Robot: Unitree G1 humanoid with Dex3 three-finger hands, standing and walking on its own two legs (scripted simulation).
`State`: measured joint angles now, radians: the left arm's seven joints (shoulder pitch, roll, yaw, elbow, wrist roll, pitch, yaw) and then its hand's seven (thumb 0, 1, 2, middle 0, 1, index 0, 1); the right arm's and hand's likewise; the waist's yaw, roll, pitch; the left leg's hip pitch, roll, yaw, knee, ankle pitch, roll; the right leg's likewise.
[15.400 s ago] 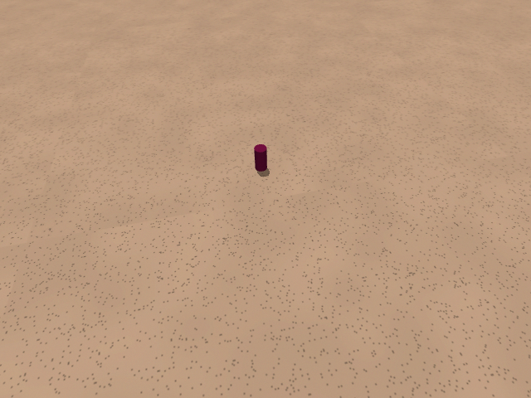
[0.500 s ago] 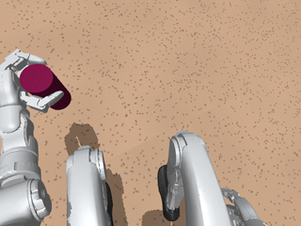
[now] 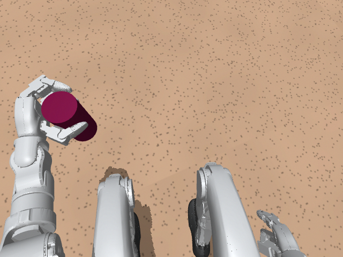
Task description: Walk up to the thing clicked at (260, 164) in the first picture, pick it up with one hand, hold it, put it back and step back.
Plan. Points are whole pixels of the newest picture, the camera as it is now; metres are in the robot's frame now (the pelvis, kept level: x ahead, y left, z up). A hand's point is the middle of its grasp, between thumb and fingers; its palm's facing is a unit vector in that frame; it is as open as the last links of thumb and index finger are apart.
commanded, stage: lift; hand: left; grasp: from the side
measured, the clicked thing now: (73, 119) +0.44 +0.20 -0.05
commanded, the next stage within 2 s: hold in 1.52 s
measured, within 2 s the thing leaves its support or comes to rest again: neither
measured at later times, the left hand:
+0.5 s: hand (13, 72) +0.41 +0.20 +0.17, palm faces +0.12 -0.99 -0.05, open 10.0 cm
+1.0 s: hand out of the picture +0.40 +0.19 +0.26, palm faces +0.10 -0.99 -0.04, open 10.0 cm
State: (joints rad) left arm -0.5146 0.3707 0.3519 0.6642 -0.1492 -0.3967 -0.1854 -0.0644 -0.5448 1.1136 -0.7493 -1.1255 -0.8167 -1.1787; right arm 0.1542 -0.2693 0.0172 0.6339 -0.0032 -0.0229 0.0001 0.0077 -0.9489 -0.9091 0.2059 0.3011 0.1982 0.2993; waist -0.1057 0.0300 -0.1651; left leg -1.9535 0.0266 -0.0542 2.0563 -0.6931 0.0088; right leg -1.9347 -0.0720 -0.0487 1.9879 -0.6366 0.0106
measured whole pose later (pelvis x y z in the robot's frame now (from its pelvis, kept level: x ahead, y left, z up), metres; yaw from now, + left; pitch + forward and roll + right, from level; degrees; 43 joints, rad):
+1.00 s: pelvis +0.06 +0.00 +0.24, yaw +2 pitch +15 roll -3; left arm -0.16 0.25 0.15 0.42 -0.18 -0.29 -0.06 -0.06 -0.54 1.12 -0.74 -1.13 -0.81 -1.18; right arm 0.22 -0.21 0.03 0.67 0.02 -0.08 -0.06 0.01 -0.92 -0.90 0.21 0.30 0.20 0.30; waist -0.04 0.02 -0.09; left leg -0.90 0.05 -0.02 1.16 -0.53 0.00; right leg -0.89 -0.03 -0.07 1.10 -0.47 0.02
